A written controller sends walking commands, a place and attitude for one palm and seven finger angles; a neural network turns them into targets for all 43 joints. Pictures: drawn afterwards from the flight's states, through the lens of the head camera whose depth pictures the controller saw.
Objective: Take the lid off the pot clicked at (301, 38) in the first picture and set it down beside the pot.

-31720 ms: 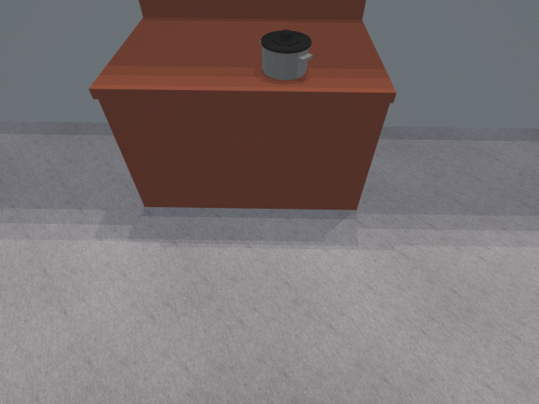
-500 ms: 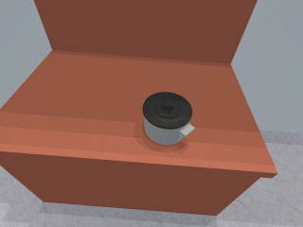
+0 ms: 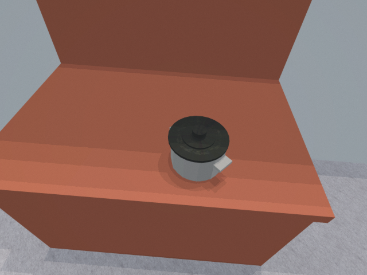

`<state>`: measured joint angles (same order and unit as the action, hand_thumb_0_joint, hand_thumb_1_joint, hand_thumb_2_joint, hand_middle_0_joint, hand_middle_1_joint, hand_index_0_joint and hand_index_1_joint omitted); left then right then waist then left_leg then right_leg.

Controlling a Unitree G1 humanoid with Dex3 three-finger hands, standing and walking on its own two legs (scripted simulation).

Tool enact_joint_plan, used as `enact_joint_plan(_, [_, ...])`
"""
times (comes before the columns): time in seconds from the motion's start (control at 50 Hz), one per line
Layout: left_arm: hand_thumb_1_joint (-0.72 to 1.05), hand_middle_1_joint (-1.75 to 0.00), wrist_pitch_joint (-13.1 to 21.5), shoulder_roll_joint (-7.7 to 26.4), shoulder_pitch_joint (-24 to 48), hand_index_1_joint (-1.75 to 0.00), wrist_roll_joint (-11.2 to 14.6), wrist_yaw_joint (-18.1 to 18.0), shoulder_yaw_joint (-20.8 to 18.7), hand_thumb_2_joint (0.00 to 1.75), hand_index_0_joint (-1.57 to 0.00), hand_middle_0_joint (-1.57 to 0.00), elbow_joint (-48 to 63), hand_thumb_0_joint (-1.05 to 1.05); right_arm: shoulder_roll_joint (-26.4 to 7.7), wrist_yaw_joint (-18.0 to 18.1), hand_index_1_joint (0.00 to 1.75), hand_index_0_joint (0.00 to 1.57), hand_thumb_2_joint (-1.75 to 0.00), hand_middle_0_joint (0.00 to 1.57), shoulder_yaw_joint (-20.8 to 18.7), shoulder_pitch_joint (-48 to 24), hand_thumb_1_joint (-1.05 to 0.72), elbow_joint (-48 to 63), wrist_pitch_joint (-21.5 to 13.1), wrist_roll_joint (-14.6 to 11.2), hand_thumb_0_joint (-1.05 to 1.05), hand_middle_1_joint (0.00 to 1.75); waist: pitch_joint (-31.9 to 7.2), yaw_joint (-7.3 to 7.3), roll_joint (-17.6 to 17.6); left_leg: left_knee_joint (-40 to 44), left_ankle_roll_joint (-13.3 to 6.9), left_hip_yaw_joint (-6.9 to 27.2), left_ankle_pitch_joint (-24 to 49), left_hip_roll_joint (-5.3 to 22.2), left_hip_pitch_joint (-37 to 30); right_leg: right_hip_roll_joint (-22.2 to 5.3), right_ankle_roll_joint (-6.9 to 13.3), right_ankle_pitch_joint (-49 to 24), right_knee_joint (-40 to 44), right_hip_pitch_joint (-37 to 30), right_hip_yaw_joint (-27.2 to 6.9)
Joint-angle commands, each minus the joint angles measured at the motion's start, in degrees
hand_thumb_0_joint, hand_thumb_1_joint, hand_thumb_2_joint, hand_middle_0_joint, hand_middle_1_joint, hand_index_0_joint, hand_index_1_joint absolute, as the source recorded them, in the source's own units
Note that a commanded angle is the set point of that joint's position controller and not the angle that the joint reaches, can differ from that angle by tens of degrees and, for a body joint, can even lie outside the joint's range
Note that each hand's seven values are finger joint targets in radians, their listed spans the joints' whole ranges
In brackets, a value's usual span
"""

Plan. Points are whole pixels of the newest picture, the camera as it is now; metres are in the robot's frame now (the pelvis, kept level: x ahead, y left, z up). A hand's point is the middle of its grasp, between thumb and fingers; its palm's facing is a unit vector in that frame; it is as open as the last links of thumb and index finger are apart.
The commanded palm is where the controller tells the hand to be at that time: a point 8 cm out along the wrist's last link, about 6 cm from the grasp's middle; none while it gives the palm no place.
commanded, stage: come to a stop and stand still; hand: left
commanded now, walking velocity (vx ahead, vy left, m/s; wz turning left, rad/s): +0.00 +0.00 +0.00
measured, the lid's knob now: (199, 131) +0.49 -0.01 +0.02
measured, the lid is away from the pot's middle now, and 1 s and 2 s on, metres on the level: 0.01 0.01 0.01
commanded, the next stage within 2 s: look again from close up in 0.02 s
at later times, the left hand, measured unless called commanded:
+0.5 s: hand out of the picture -0.02 +0.15 -0.18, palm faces +0.02 -0.99 -0.15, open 7.4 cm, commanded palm none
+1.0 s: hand out of the picture +0.00 +0.17 -0.16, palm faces +0.06 -0.97 -0.23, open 7.2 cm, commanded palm +0.08 +0.21 -0.07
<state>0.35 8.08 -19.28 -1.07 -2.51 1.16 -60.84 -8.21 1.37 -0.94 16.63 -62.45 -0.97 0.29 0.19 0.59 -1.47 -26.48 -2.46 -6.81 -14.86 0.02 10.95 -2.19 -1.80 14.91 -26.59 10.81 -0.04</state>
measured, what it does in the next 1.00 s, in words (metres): stands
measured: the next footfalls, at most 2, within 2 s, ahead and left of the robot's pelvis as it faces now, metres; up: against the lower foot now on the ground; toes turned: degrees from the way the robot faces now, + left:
none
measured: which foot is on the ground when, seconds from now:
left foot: down 0.00-1.00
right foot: down 0.00-1.00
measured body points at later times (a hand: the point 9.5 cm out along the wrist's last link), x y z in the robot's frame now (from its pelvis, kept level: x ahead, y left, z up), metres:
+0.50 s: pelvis +0.00 -0.01 +0.00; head +0.00 +0.00 +0.45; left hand -0.02 +0.20 -0.16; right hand -0.01 -0.22 -0.16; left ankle +0.00 +0.09 -0.74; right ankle -0.01 -0.14 -0.74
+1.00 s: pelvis -0.01 +0.00 +0.00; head +0.00 +0.01 +0.45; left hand +0.00 +0.22 -0.14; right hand -0.01 -0.22 -0.15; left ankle +0.00 +0.09 -0.74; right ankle -0.01 -0.14 -0.74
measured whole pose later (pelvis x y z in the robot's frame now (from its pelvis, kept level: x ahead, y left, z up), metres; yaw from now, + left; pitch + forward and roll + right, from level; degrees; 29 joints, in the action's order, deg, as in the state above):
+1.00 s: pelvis -0.01 +0.00 +0.00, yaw +1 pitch -1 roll +0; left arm -3.8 10.2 -26.7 0.6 -6.4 4.5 -41.1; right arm -7.6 2.4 1.1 22.1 -59.0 -6.4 -3.1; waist 1.3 1.1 -1.0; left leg -28.5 -1.9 -5.8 -15.0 0.4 12.8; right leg -1.9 -0.9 14.9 -27.9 12.0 1.0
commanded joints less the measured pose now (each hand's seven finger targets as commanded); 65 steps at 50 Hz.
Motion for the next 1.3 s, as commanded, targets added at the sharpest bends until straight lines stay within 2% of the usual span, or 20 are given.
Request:
enact_joint_plan(0.0, [0.90,-0.30,1.0,4.9,-4.3,-0.30,0.0,-0.2,-1.0,0.90,-0.20,-0.20,1.3,0.00,-4.5,-0.2,0.30,0.20,-0.90,0.20,-0.4,2.7,-0.90,1.8,-1.0,-0.1,0.00,0.30,3.7,-0.30,1.4,5.9,-0.3,7.2,6.2,6.8,-1.1,-3.9,3.3,-8.3,4.9,4.5,-3.4])
enact_joint_plan(0.26, [0.90,-0.30,1.2,4.9,-4.2,-0.30,0.2,-0.1,-0.8,0.90,-0.20,-0.20,0.3,0.00,-3.7,-0.1,0.30,0.20,-0.90,0.20,-0.2,3.4,-0.90,-0.2,-1.1,-0.2,0.00,0.30,3.5,-0.17,1.0,6.2,-0.4,7.0,7.9,7.0,-1.8,-4.0,3.3,-9.6,5.6,3.4,-3.0])
enact_joint_plan(0.88, [0.90,-0.30,1.3,2.9,-6.6,-0.30,0.0,-0.2,-0.5,0.90,-0.20,-0.20,-1.4,0.00,-2.1,0.0,0.30,0.20,-0.90,0.20,-0.2,5.2,-0.90,-1.9,-1.3,-0.3,0.00,0.30,5.4,-0.10,1.3,7.0,-0.3,7.0,2.1,6.9,0.4,-3.6,3.3,-6.1,6.1,5.0,-3.5])
enact_joint_plan(0.9, [0.90,-0.30,1.6,6.3,-6.7,-0.30,-0.7,-1.9,-0.7,0.90,-0.20,-0.20,-3.2,0.00,-6.4,-0.2,0.30,0.20,-0.90,0.20,0.0,-1.4,-0.90,3.3,-1.1,-0.2,0.00,0.30,8.5,0.75,4.2,-3.6,2.0,5.2,8.8,7.0,5.4,-5.8,3.2,-16.0,5.3,6.2,-5.4])
enact_joint_plan(0.92, [0.90,-0.35,10.9,11.8,32.1,-0.35,7.2,-2.0,4.1,0.90,-0.24,-0.24,72.0,0.00,-13.4,-0.2,0.30,0.20,-0.90,0.20,0.0,-2.3,-0.90,24.1,-10.9,-5.1,0.00,0.30,-18.4,-0.90,10.5,4.2,2.6,8.7,6.7,1.4,-6.5,-1.5,3.9,-10.0,1.0,-1.1,-0.4])
enact_joint_plan(0.94, [0.90,-0.40,6.0,11.0,11.9,-0.40,3.3,-5.3,1.3,0.90,-0.29,-0.29,59.3,0.00,-9.7,2.1,0.30,0.20,-0.90,0.20,1.0,-6.4,-0.90,20.0,-15.3,-6.3,0.00,0.30,-16.3,0.24,16.8,5.1,2.7,7.9,5.3,3.5,-6.3,0.0,5.3,-4.2,-1.7,1.5,1.5])
enact_joint_plan(0.96, [0.90,-0.44,2.5,10.5,9.8,-0.44,4.2,-7.2,2.1,0.90,-0.33,-0.33,58.5,0.00,-10.3,2.4,0.30,0.20,-0.90,0.20,0.8,-7.1,-0.90,18.2,-16.5,-6.6,0.00,0.30,-13.1,-0.24,13.9,4.8,3.8,9.5,-0.5,3.5,-2.3,-0.2,4.0,-3.4,-1.2,2.9,2.9])
enact_joint_plan(0.98, [0.90,-0.49,-1.1,5.1,-1.2,-0.49,3.8,-7.6,3.7,0.90,-0.38,-0.38,54.0,0.00,-9.8,2.1,0.30,0.20,-0.90,0.20,0.7,-6.9,-0.90,18.5,-16.5,-7.0,0.00,0.30,-8.5,-0.61,9.7,6.8,2.9,10.2,-3.4,3.4,-1.6,0.3,3.7,-2.0,0.5,3.5,3.5])
enact_joint_plan(1.0, [0.90,-0.54,-1.6,-0.5,0.5,-0.54,4.1,-6.5,9.6,0.90,-0.42,-0.42,56.4,0.00,-9.9,1.9,0.30,0.20,-0.90,0.20,1.6,-6.6,-0.90,20.3,-17.2,-6.3,0.00,0.30,-2.8,-1.49,4.8,7.5,2.0,10.5,-5.6,2.9,-0.2,0.7,3.3,-0.6,1.5,3.8,4.2])
enact_joint_plan(1.02, [0.90,-0.59,-1.2,-4.8,-1.5,-0.59,3.7,-5.6,13.7,0.90,-0.46,-0.46,53.9,0.00,-10.7,1.7,0.30,0.20,-0.90,0.20,1.9,-6.7,-0.90,21.2,-18.0,-5.7,0.00,0.30,1.4,-2.54,1.6,7.4,1.3,11.4,-7.3,2.6,-0.5,1.5,3.2,0.0,1.9,5.8,4.5])
enact_joint_plan(1.04, [0.90,-0.64,-0.9,-7.4,-2.6,-0.64,2.5,-4.9,15.9,0.90,-0.51,-0.51,49.0,0.00,-11.5,1.3,0.30,0.20,-0.90,0.20,1.6,-6.9,-0.90,21.7,-18.2,-4.7,0.00,0.30,4.8,-3.06,-0.7,6.6,0.8,12.0,-7.3,2.1,0.9,1.6,2.9,0.4,1.8,7.7,4.9])
enact_joint_plan(1.06, [0.90,-0.68,-0.9,-8.1,-7.5,-0.68,1.2,-4.5,15.4,0.90,-0.55,-0.55,41.5,0.00,-11.9,0.6,0.30,0.20,-0.90,0.20,0.9,-7.2,-0.90,23.2,-17.4,-4.0,0.00,0.30,6.7,-2.38,-4.2,5.6,0.8,12.2,-6.7,2.1,3.7,1.6,3.0,1.2,1.8,8.7,5.2])
enact_joint_plan(1.08, [0.90,-0.73,-0.8,-5.7,-9.5,-0.73,0.7,-4.3,11.9,0.90,-0.60,-0.60,37.5,0.00,-12.4,-0.2,0.30,0.20,-0.90,0.20,-0.3,-6.3,-0.90,24.1,-15.9,-3.6,0.00,0.30,7.9,-1.26,-7.4,4.9,1.0,11.9,-5.9,2.0,6.0,1.8,3.0,2.3,1.1,9.6,5.6])
enact_joint_plan(1.1, [0.90,-0.78,-0.5,-1.6,-14.6,-0.78,0.6,-3.8,6.1,0.90,-0.64,-0.64,36.7,0.00,-12.4,-0.5,0.30,0.20,-0.90,0.20,-1.5,-7.5,-0.90,25.5,-14.5,-3.3,0.00,0.30,8.1,0.88,-10.0,4.6,1.2,10.6,-4.6,1.9,7.5,1.5,3.0,3.2,1.2,8.8,5.8])
enact_joint_plan(1.14, [0.90,-0.88,1.3,9.7,-22.1,-0.88,0.8,-3.3,-7.6,0.90,-0.73,-0.73,41.9,0.00,-12.0,-0.8,0.30,0.20,-0.90,0.20,-2.6,-10.3,-0.90,29.0,-12.5,-2.8,0.00,0.30,3.7,4.53,-11.9,4.4,2.0,8.2,-1.6,1.2,8.2,1.2,3.1,3.9,1.6,4.6,5.0])
enact_joint_plan(1.16, [0.90,-0.92,2.2,15.4,-25.6,-0.92,1.5,-3.6,-14.6,0.90,-0.77,-0.77,45.1,0.00,-11.4,-0.5,0.30,0.20,-0.90,0.20,-3.0,-11.6,-0.90,30.3,-11.7,-2.9,0.00,0.30,1.6,6.33,-7.4,4.2,2.6,7.4,0.7,1.1,8.1,0.6,3.5,2.4,1.2,1.4,4.9])
enact_joint_plan(1.2, [0.90,-1.02,4.1,13.4,-19.1,-1.02,2.0,-3.0,-11.7,0.90,-0.86,-0.86,57.1,0.00,-10.8,-0.4,0.30,0.20,-0.90,0.20,-2.2,-12.4,-0.90,35.3,-11.3,-3.0,0.00,0.30,-0.9,4.56,-1.4,3.8,2.6,6.2,1.4,0.7,5.3,0.5,3.4,0.3,0.4,1.2,3.6])
enact_joint_plan(1.24, [0.90,-1.12,4.5,8.6,-12.4,-1.12,2.0,-2.6,-6.9,0.90,-0.95,-0.95,60.2,0.00,-10.2,0.0,0.30,0.20,-0.90,0.20,-1.8,-12.0,-0.90,36.9,-10.8,-2.9,0.00,0.30,1.2,1.86,4.3,2.7,2.2,5.4,0.5,0.5,3.9,0.5,3.1,-0.4,1.2,4.5,2.8])
enact_joint_plan(1.26, [0.90,-1.16,4.7,9.1,-8.9,-1.16,1.4,-2.7,-6.8,0.90,-0.99,-0.99,60.8,0.00,-10.3,0.2,0.30,0.20,-0.90,0.20,-1.8,-11.3,-0.90,37.1,-10.4,-2.6,0.00,0.30,2.6,0.48,6.0,1.8,2.2,5.5,-0.5,0.6,4.3,0.5,3.0,-0.4,2.0,6.0,2.9])
enact_joint_plan(1.28, [0.90,-1.21,4.8,6.6,-6.4,-1.21,1.6,-2.4,-4.0,0.90,-1.04,-1.04,60.7,0.00,-10.3,0.4,0.30,0.20,-0.90,0.20,-1.4,-11.3,-0.90,37.6,-10.1,-2.5,0.00,0.30,3.7,-0.57,7.2,1.2,1.9,5.3,-1.5,0.2,4.3,0.7,2.7,0.2,2.4,8.0,3.0])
